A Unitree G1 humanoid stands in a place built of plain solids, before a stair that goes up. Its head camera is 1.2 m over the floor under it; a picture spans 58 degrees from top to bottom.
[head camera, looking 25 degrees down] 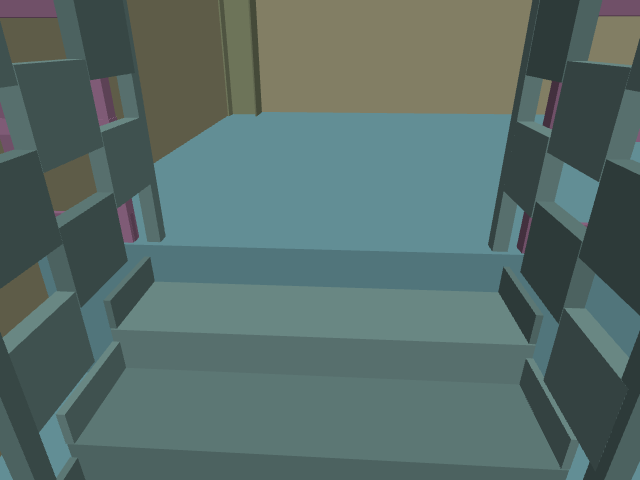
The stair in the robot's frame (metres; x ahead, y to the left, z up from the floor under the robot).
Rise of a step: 0.14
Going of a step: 0.28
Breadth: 1.22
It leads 3 degrees to the right of straight ahead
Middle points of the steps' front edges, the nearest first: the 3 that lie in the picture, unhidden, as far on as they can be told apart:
0.72 0.02 0.29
1.00 0.01 0.43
1.28 -0.01 0.57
